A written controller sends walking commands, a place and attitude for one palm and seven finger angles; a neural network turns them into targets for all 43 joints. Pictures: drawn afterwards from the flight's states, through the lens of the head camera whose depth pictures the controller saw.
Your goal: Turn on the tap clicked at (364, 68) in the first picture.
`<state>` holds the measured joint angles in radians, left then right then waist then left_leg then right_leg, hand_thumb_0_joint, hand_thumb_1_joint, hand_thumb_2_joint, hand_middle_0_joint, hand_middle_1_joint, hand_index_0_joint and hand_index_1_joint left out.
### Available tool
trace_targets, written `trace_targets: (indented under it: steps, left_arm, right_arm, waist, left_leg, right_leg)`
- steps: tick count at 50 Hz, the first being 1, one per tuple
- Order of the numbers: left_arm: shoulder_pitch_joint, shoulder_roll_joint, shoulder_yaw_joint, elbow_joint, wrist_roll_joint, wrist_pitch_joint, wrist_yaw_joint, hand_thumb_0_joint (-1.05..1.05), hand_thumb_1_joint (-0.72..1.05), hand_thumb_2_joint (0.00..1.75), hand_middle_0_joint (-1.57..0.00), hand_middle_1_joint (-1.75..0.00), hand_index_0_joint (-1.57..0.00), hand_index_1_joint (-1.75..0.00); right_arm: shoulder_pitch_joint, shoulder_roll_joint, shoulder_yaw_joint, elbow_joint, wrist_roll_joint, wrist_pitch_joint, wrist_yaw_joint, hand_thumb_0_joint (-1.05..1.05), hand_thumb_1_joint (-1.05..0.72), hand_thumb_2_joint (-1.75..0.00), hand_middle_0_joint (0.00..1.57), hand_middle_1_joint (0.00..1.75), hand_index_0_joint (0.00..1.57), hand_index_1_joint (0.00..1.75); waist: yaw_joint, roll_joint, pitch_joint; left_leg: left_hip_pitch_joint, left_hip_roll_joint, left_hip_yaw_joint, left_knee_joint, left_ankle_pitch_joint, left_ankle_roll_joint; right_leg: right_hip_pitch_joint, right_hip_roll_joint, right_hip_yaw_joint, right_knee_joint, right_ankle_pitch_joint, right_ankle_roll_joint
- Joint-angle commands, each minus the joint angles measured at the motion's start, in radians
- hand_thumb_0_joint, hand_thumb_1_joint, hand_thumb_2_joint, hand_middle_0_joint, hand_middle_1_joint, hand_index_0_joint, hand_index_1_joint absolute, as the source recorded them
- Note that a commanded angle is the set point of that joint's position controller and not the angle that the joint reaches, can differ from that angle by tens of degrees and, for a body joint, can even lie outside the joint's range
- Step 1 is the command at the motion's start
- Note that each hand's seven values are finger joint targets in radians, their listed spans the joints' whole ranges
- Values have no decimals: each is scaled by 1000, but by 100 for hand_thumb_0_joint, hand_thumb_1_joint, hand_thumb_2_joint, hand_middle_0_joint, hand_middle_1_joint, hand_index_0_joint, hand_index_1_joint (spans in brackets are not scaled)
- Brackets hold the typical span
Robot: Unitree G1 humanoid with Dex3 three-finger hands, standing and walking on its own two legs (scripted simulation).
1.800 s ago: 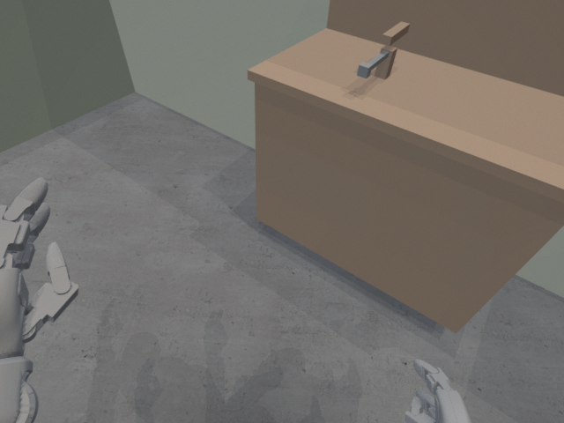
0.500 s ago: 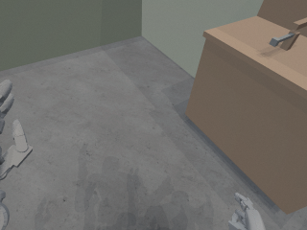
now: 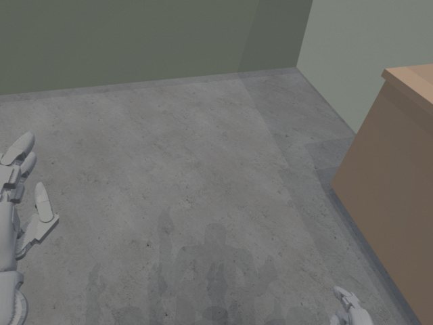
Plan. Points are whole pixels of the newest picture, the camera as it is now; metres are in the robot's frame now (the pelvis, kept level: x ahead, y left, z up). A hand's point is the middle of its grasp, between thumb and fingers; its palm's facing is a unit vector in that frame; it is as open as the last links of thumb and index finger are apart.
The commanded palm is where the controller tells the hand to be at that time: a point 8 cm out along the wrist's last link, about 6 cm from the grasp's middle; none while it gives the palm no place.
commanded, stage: walk around to get in front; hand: left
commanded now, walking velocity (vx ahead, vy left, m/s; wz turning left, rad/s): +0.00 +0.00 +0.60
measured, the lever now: out of the picture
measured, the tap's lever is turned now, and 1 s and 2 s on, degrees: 0 0 0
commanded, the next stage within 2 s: none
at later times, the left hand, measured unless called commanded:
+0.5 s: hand out of the picture +0.06 +0.24 +0.17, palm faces +0.63 -0.65 -0.43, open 7.4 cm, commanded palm +0.00 +0.28 +0.18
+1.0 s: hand out of the picture -0.04 +0.27 +0.19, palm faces +0.82 -0.45 -0.35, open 7.4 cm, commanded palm -0.10 +0.28 +0.18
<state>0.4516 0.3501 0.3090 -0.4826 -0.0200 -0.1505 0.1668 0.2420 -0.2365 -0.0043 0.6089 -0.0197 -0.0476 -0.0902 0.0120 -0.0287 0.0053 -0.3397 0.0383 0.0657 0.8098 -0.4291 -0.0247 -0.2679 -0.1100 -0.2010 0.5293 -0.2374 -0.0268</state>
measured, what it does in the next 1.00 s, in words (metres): steps on the spot, turning left: left foot, then right foot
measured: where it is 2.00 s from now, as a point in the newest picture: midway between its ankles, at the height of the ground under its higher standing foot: outside the picture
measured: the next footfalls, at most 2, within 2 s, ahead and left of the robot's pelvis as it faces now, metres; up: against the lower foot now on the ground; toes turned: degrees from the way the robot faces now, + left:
left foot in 0.06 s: +0.01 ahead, +0.15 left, +0.00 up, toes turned +6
right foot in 0.38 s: +0.02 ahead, -0.10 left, +0.00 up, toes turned +9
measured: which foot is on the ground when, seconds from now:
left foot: up 0.00-0.04, down 0.06-0.40, up 0.42-0.78, down 0.80-1.00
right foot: down 0.00-0.06, up 0.08-0.36, down 0.38-0.80, up 0.82-1.00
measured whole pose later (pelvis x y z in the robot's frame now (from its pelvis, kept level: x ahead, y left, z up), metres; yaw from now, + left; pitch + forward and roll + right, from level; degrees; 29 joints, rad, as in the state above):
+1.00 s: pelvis -0.08 -0.04 -0.01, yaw +33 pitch -2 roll +0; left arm 0.43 0.35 0.34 -0.51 -0.01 -0.20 0.16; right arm 0.26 -0.12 0.03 0.64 0.00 -0.13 -0.04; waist 0.01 -0.02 -0.01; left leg -0.18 0.06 0.01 0.54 -0.32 -0.03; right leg -0.49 -0.10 -0.12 0.96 -0.40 0.06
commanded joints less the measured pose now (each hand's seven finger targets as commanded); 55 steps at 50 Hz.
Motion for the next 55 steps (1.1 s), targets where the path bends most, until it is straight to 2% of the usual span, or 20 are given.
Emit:
trace_targets:
  steps: [1,3,5,7,10,17,18,20,21,25,34,38,39,40,41,42,46,52,54,55]
  left_arm:
    - [-74,186,144,-284,-10,-79,33,0,90,90,-20,-30,-20,-30]
    - [-75,199,150,-344,-26,-97,29,0,90,90,-20,-30,-20,-30]
    - [-49,223,169,-350,-1,-117,2,0,90,90,-20,-30,-20,-30]
    - [-31,183,140,-350,9,-128,-17,0,90,90,-20,-30,-20,-30]
    - [35,166,143,-319,-13,-101,-17,0,90,90,-20,-30,-20,-30]
    - [-25,164,145,-224,-29,-62,-24,0,90,90,-20,-30,-20,-30]
    - [-51,172,144,-217,-23,-56,-23,0,90,90,-20,-30,-20,-30]
    - [-116,252,180,-201,-6,-34,2,0,90,90,-20,-30,-20,-30]
    - [-118,219,151,-193,-22,-37,8,0,90,90,-20,-30,-20,-30]
    - [-84,214,141,-183,-7,-53,-4,0,90,90,-20,-30,-20,-30]
    - [-61,183,145,-204,-14,-74,36,0,90,90,-20,-30,-20,-30]
    - [-123,165,124,-257,-22,-74,48,0,90,90,-20,-30,-20,-30]
    - [-147,160,113,-285,-27,-84,46,0,90,90,-20,-30,-20,-30]
    - [-147,138,87,-330,-25,-103,40,0,90,90,-20,-30,-20,-30]
    - [-171,161,106,-337,2,-129,40,0,90,90,-20,-30,-20,-30]
    - [-150,200,144,-253,24,-136,18,0,90,90,-20,-30,-20,-30]
    - [-163,169,115,-309,23,-137,-1,0,90,90,-20,-30,-20,-30]
    - [-120,144,121,-116,4,-101,-15,0,90,90,-20,-30,-20,-30]
    - [-147,175,128,-86,17,-79,-11,0,90,90,-20,-30,-20,-30]
    - [-128,209,150,-54,10,-66,-10,0,90,90,-20,-30,-20,-30]
  right_arm:
    - [-86,-51,-26,-181,-7,-57,-9,0,-90,-90,20,30,20,30]
    - [-88,-104,-40,-203,4,-68,-4,0,-90,-90,20,30,20,30]
    - [-68,-81,-44,-169,3,-92,25,0,-90,-90,20,30,20,30]
    - [-82,-90,-60,-151,20,-112,48,0,-90,-90,20,30,20,30]
    - [-70,-96,-59,-153,31,-118,56,0,-90,-90,20,30,20,30]
    - [-110,-76,-30,-149,23,-105,39,0,-90,-90,20,30,20,30]
    - [-120,-69,-26,-152,26,-101,38,0,-90,-90,20,30,20,30]
    - [-128,-44,-26,-178,29,-85,32,0,-90,-90,20,30,20,30]
    - [-105,-88,-54,-155,19,-88,29,0,-90,-90,20,30,20,30]
    - [-166,-57,-25,-141,10,-40,17,0,-90,-90,20,30,20,30]
    - [-111,-60,-34,-163,-11,-80,-9,0,-90,-90,20,30,20,30]
    - [-64,-61,-34,-173,-3,-87,-10,0,-90,-90,20,30,20,30]
    - [-47,-77,-38,-181,4,-89,-13,0,-90,-90,20,30,20,30]
    - [-60,-107,-44,-189,9,-104,-10,0,-90,-90,20,30,20,30]
    - [-77,-92,-36,-161,6,-117,7,0,-90,-90,20,30,20,30]
    - [-82,-93,-51,-132,21,-118,21,0,-90,-90,20,30,20,30]
    - [-106,-71,-45,-120,24,-127,33,0,-90,-90,20,30,20,30]
    - [-110,-71,-29,-92,13,-111,23,0,-90,-90,20,30,20,30]
    - [-102,-44,-28,-94,21,-92,22,0,-90,-90,20,30,20,30]
    - [-134,-41,-35,-115,24,-89,24,0,-90,-90,20,30,20,30]
  waist:
    - [-18,-31,-140]
    - [-21,286,-142]
    - [-22,417,-115]
    - [-21,257,-88]
    - [-19,297,-74]
    - [-2,255,-74]
    - [9,196,-84]
    - [12,-237,-97]
    - [5,-243,-92]
    - [-11,-102,-35]
    - [31,-149,-88]
    - [-20,-71,-139]
    - [-41,71,-134]
    - [-40,368,-75]
    - [-31,385,-56]
    - [-26,316,-20]
    - [-7,323,54]
    - [12,220,13]
    - [21,-116,-66]
    - [38,-355,-67]
  left_leg:
    - [132,-40,38,-370,126,24]
    - [256,201,-298,-472,588,141]
    - [319,353,-540,-447,953,253]
    - [271,268,-393,-393,805,224]
    - [113,170,-258,-430,627,163]
    - [-29,145,-343,-402,331,145]
    - [-73,116,-316,-349,242,117]
    - [-267,-93,-73,130,-104,-2]
    - [-235,-65,-137,343,-66,-7]
    - [-247,2,-78,465,85,-40]
    - [-97,7,88,-94,-42,21]
    - [100,-40,112,-353,8,52]
    - [224,9,4,-431,2,99]
    - [348,233,-340,-539,144,196]
    - [430,356,-554,-553,385,273]
    - [308,396,-596,-556,182,303]
    - [90,223,-277,-553,87,231]
    - [-67,168,-164,-413,-29,163]
    - [-274,39,-45,49,-100,101]
    - [-420,-66,-26,390,-179,56]
  right_leg:
    - [80,-195,162,-14,154,-16]
    - [-140,-18,65,358,-26,99]
    - [-399,31,175,616,-396,112]
    - [-378,28,186,570,-288,109]
    - [-187,78,125,419,-179,118]
    - [97,130,125,4,-111,113]
    - [165,95,148,-114,-41,95]
    - [192,-310,619,-297,-2,-78]
    - [98,-345,623,-319,-72,-90]
    - [24,-233,259,-300,-128,-59]
    - [115,-271,252,-289,-306,-102]
    - [87,-226,180,-48,-262,-47]
    - [-50,-159,115,155,-242,5]
    - [-326,-4,8,465,-295,80]
    - [-516,23,70,648,-359,78]
    - [-546,-35,184,710,-308,69]
    - [-352,-22,106,526,-156,91]
    - [105,89,-9,49,-110,94]
    - [330,-95,270,-163,-323,4]
    - [319,-347,738,-324,-432,-118]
